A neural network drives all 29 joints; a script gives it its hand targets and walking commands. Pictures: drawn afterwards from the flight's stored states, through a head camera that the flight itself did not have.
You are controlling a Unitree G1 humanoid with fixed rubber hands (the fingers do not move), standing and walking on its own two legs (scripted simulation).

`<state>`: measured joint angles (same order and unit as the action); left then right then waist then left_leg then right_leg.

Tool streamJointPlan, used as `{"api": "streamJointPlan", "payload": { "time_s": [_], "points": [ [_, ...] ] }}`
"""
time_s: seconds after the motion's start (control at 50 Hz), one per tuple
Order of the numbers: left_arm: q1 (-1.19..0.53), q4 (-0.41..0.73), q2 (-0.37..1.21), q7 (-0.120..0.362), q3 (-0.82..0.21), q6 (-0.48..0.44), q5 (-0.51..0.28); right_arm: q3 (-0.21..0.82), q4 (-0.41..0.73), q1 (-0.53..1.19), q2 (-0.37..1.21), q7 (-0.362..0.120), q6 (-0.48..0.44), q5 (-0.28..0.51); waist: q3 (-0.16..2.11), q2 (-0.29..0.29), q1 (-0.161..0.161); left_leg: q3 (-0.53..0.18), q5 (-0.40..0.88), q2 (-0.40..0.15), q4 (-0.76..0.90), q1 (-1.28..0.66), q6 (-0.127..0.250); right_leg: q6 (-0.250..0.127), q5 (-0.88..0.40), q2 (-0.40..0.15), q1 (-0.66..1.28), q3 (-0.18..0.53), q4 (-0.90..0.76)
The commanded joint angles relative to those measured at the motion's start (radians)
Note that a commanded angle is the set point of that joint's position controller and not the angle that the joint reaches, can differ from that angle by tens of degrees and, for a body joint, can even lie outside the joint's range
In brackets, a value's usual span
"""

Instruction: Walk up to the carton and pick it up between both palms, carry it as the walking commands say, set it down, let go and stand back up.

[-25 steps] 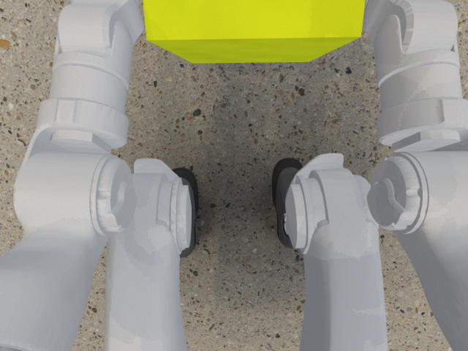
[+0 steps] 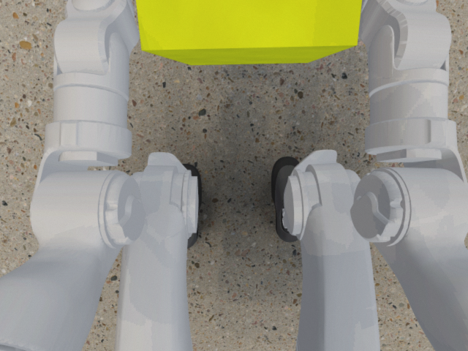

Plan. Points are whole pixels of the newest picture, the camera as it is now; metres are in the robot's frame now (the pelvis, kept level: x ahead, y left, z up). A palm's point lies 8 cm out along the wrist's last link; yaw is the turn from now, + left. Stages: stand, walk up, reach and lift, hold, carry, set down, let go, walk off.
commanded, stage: reach and lift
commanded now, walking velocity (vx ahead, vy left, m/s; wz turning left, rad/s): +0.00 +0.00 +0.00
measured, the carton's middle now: out of the picture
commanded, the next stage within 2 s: none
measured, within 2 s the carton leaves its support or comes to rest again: neither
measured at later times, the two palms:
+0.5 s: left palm out of the picture +0.53 +0.14 -0.06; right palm out of the picture +0.53 -0.16 -0.06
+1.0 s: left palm out of the picture +0.52 +0.13 +0.01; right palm out of the picture +0.51 -0.17 +0.01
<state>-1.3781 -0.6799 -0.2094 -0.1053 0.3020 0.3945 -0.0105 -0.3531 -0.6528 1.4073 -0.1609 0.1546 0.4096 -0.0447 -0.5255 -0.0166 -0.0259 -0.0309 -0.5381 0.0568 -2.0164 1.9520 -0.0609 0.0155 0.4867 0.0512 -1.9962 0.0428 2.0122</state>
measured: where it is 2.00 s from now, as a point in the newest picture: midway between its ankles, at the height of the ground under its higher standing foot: (236, 217)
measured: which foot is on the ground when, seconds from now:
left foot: down 0.00-1.00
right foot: down 0.00-1.00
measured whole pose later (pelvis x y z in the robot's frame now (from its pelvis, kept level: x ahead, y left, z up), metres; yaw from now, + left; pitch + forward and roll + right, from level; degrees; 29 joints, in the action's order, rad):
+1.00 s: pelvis -0.02 +0.00 +0.10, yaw -1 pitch +19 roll +3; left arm -1.25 -0.58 -0.14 -0.07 0.36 0.47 0.05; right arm -0.39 -0.54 1.27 -0.08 0.14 0.48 -0.11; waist -0.52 -0.03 -0.02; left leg -0.02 -0.47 0.05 -1.69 1.57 -0.05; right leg 0.02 0.42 0.06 -1.62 0.07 1.70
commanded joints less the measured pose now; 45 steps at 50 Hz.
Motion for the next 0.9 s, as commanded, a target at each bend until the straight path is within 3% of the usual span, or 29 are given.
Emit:
{"api": "streamJointPlan", "payload": {
  "time_s": [0.0, 0.06, 0.08, 0.12, 0.16, 0.18, 0.22, 0.24, 0.3, 0.32, 0.34, 0.38, 0.42, 0.44, 0.46, 0.48, 0.5, 0.54, 0.58, 0.6, 0.64, 0.66, 0.68, 0.72, 0.76, 0.8, 0.84, 0.86, 0.88],
  "points": [
    [-0.848, 0.26, 1.068, 0.256, -0.57, -0.052, -0.167, 0.617, 0.181, 0.74, 1.076, -0.293, -0.031, 0.207, 2.382, -0.009, 0.012, 0.124, 0.33, 0.105, 0.169, -0.616, 0.055, 0.007, -0.366, 0.097, 0.876, -0.112, -0.167],
    [-0.863, 0.29, 1.097, 0.247, -0.578, -0.036, -0.155, 0.593, 0.194, 0.736, 1.062, -0.299, -0.025, 0.185, 2.401, 0.034, -0.003, 0.118, 0.284, 0.107, 0.193, -0.687, 0.047, -0.007, -0.308, 0.1, 0.855, -0.117, -0.187],
    [-0.838, 0.258, 1.124, 0.248, -0.576, -0.028, -0.157, 0.621, 0.208, 0.783, 1.056, -0.305, -0.029, 0.209, 2.394, 0.057, 0.044, 0.116, 0.278, 0.111, 0.201, -0.691, 0.05, -0.011, -0.295, 0.093, 0.859, -0.099, -0.188],
    [-0.787, 0.199, 1.125, 0.254, -0.522, -0.029, -0.127, 0.566, 0.117, 0.716, 1.077, -0.314, -0.015, 0.156, 2.23, -0.015, 0.004, 0.105, 0.22, 0.113, 0.247, -0.616, 0.059, -0.002, -0.245, 0.101, 0.791, -0.13, -0.223],
    [-0.839, 0.316, 1.155, 0.256, -0.585, -0.025, -0.154, 0.644, 0.226, 0.762, 1.132, -0.314, -0.018, 0.23, 2.491, 0.041, 0.034, 0.118, 0.322, 0.12, 0.244, -0.747, 0.059, -0.006, -0.352, 0.107, 0.95, -0.107, -0.232],
    [-0.825, 0.23, 1.107, 0.255, -0.559, -0.016, -0.146, 0.608, 0.151, 0.757, 1.066, -0.31, -0.01, 0.198, 2.334, 0.004, 0.015, 0.106, 0.253, 0.111, 0.236, -0.662, 0.062, 0.005, -0.27, 0.095, 0.856, -0.115, -0.227],
    [-0.873, 0.32, 1.13, 0.253, -0.591, -0.024, -0.169, 0.612, 0.173, 0.721, 1.121, -0.313, -0.011, 0.204, 2.404, 0.036, 0.034, 0.115, 0.274, 0.123, 0.26, -0.742, 0.055, -0.011, -0.284, 0.106, 0.877, -0.108, -0.249],
    [-0.872, 0.279, 1.131, 0.255, -0.558, -0.022, -0.157, 0.613, 0.175, 0.768, 1.086, -0.316, -0.011, 0.195, 2.388, 0.0, 0.008, 0.102, 0.268, 0.115, 0.262, -0.716, 0.064, -0.005, -0.273, 0.101, 0.879, -0.11, -0.252],
    [-0.825, 0.236, 1.087, 0.266, -0.538, -0.005, -0.14, 0.62, 0.198, 0.764, 1.085, -0.305, 0.001, 0.186, 2.378, -0.016, 0.044, 0.132, 0.191, 0.119, 0.269, -0.625, 0.059, 0.001, -0.229, 0.094, 0.933, -0.096, -0.271],
    [-0.834, 0.2, 1.113, 0.273, -0.519, 0.002, -0.124, 0.576, 0.12, 0.717, 1.108, -0.308, 0.011, 0.158, 2.31, -0.016, 0.033, 0.119, 0.15, 0.113, 0.305, -0.616, 0.063, -0.002, -0.181, 0.094, 0.913, -0.102, -0.292],
    [-0.821, 0.25, 1.131, 0.272, -0.553, -0.005, -0.144, 0.624, 0.183, 0.75, 1.137, -0.311, 0.01, 0.182, 2.358, -0.007, 0.053, 0.126, 0.208, 0.118, 0.309, -0.668, 0.061, -0.001, -0.246, 0.099, 0.944, -0.094, -0.294],
    [-0.838, 0.253, 1.148, 0.275, -0.545, 0.006, -0.131, 0.599, 0.136, 0.718, 1.143, -0.317, 0.022, 0.179, 2.433, -0.001, 0.023, 0.122, 0.19, 0.114, 0.316, -0.699, 0.06, -0.005, -0.214, 0.101, 0.969, -0.105, -0.306],
    [-0.86, 0.297, 1.142, 0.27, -0.576, 0.006, -0.146, 0.626, 0.171, 0.727, 1.164, -0.316, 0.025, 0.202, 2.478, 0.031, 0.038, 0.114, 0.242, 0.114, 0.335, -0.781, 0.058, -0.004, -0.256, 0.105, 0.957, -0.111, -0.304],
    [-0.836, 0.238, 1.152, 0.273, -0.531, 0.015, -0.123, 0.588, 0.163, 0.739, 1.124, -0.315, 0.025, 0.182, 2.389, 0.01, 0.026, 0.122, 0.176, 0.115, 0.325, -0.68, 0.06, -0.005, -0.185, 0.102, 0.96, -0.088, -0.33],
    [-0.883, 0.306, 1.147, 0.28, -0.547, -0.001, -0.135, 0.593, 0.119, 0.687, 1.162, -0.316, 0.031, 0.147, 2.415, -0.029, 0.001, 0.115, 0.194, 0.119, 0.332, -0.687, 0.06, -0.009, -0.229, 0.108, 0.986, -0.098, -0.321],
    [-0.817, 0.281, 1.142, 0.284, -0.575, 0.009, -0.149, 0.647, 0.222, 0.741, 1.186, -0.312, 0.023, 0.191, 2.478, -0.034, 0.031, 0.12, 0.259, 0.125, 0.344, -0.722, 0.068, 0.006, -0.29, 0.107, 1.033, -0.098, -0.333],
    [-0.813, 0.262, 1.144, 0.284, -0.56, 0.007, -0.138, 0.632, 0.199, 0.735, 1.169, -0.308, 0.024, 0.196, 2.441, -0.015, 0.043, 0.123, 0.238, 0.12, 0.344, -0.707, 0.067, 0.002, -0.279, 0.106, 1.016, -0.092, -0.332],
    [-0.878, 0.35, 1.157, 0.275, -0.595, 0.01, -0.168, 0.618, 0.234, 0.73, 1.126, -0.305, 0.031, 0.193, 2.551, 0.009, -0.017, 0.094, 0.251, 0.118, 0.359, -0.829, 0.06, -0.006, -0.272, 0.108, 1.04, -0.103, -0.336],
    [-0.841, 0.263, 1.135, 0.28, -0.563, 0.023, -0.133, 0.599, 0.162, 0.713, 1.13, -0.311, 0.034, 0.178, 2.428, 0.045, 0.016, 0.108, 0.173, 0.115, 0.359, -0.782, 0.056, -0.008, -0.188, 0.104, 0.958, -0.09, -0.348],
    [-0.831, 0.283, 1.183, 0.285, -0.589, 0.02, -0.14, 0.589, 0.141, 0.663, 1.15, -0.314, 0.035, 0.155, 2.415, 0.038, -0.011, 0.104, 0.2, 0.115, 0.381, -0.773, 0.05, -0.016, -0.231, 0.106, 1.003, -0.094, -0.365],
    [-0.781, 0.313, 1.171, 0.285, -0.572, 0.019, -0.135, 0.658, 0.249, 0.718, 1.166, -0.318, 0.034, 0.191, 2.519, 0.0, 0.031, 0.098, 0.25, 0.124, 0.393, -0.837, 0.066, 0.0, -0.259, 0.111, 1.068, -0.088, -0.37],
    [-0.757, 0.196, 1.139, 0.286, -0.515, 0.021, -0.101, 0.602, 0.122, 0.68, 1.147, -0.316, 0.044, 0.156, 2.338, -0.003, 0.029, 0.114, 0.148, 0.115, 0.378, -0.7, 0.061, -0.004, -0.167, 0.098, 0.995, -0.069, -0.383],
    [-0.777, 0.286, 1.18, 0.289, -0.557, 0.014, -0.14, 0.642, 0.242, 0.698, 1.182, -0.312, 0.034, 0.173, 2.481, -0.035, 0.021, 0.115, 0.224, 0.128, 0.403, -0.772, 0.059, 0.001, -0.257, 0.111, 1.127, -0.078, -0.399],
    [-0.774, 0.273, 1.161, 0.283, -0.567, 0.018, -0.118, 0.62, 0.186, 0.663, 1.166, -0.318, 0.033, 0.174, 2.453, 0.015, 0.032, 0.099, 0.212, 0.123, 0.412, -0.803, 0.057, -0.008, -0.239, 0.111, 1.052, -0.086, -0.384],
    [-0.787, 0.323, 1.12, 0.278, -0.568, 0.01, -0.122, 0.668, 0.201, 0.675, 1.185, -0.317, 0.038, 0.193, 2.458, -0.008, 0.059, 0.103, 0.246, 0.121, 0.42, -0.832, 0.066, 0.004, -0.26, 0.111, 1.082, -0.073, -0.407],
    [-0.829, 0.354, 1.153, 0.281, -0.571, 0.012, -0.143, 0.621, 0.181, 0.633, 1.191, -0.306, 0.046, 0.169, 2.459, 0.001, 0.023, 0.1, 0.195, 0.125, 0.448, -0.822, 0.057, -0.008, -0.226, 0.11, 1.153, -0.066, -0.433],
    [-0.736, 0.266, 1.129, 0.287, -0.552, 0.02, -0.122, 0.672, 0.221, 0.682, 1.169, -0.304, 0.04, 0.189, 2.403, 0.003, 0.079, 0.106, 0.213, 0.121, 0.45, -0.813, 0.061, 0.0, -0.23, 0.105, 1.108, -0.055, -0.438],
    [-0.787, 0.341, 1.138, 0.283, -0.608, 0.018, -0.135, 0.661, 0.192, 0.615, 1.199, -0.311, 0.039, 0.197, 2.478, 0.028, 0.032, 0.086, 0.196, 0.117, 0.465, -0.878, 0.058, -0.003, -0.237, 0.114, 1.142, -0.073, -0.434],
    [-0.748, 0.321, 1.15, 0.278, -0.579, 0.018, -0.13, 0.671, 0.232, 0.653, 1.183, -0.307, 0.036, 0.2, 2.446, 0.021, 0.068, 0.097, 0.207, 0.124, 0.47, -0.873, 0.061, 0.004, -0.224, 0.112, 1.141, -0.06, -0.452]
  ]
}}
